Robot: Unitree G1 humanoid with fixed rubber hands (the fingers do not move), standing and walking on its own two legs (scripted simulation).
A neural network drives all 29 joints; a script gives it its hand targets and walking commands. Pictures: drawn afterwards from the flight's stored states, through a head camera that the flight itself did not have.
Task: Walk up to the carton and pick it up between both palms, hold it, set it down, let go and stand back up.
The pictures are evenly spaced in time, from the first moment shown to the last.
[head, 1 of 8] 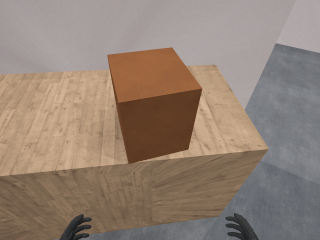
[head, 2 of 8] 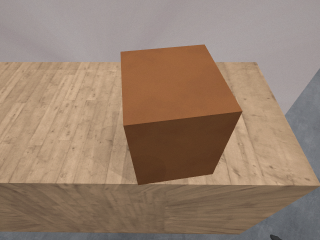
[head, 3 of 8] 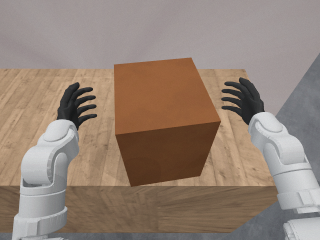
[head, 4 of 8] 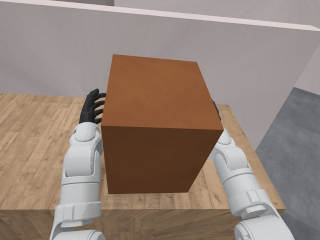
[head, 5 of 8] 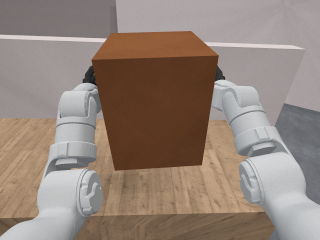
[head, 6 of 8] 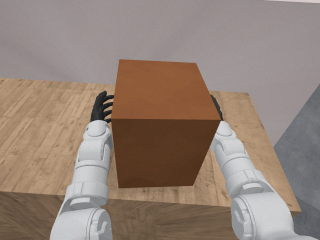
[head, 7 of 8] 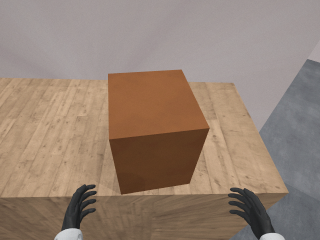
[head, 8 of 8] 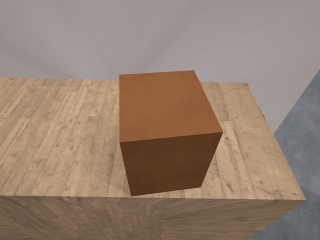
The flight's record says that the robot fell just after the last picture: no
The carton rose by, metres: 0.24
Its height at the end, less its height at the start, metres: +0.00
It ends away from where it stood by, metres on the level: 0.02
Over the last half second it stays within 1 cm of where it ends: yes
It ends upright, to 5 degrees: yes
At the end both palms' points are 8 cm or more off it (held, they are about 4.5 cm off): yes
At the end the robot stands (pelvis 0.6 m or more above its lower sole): yes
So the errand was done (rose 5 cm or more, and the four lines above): yes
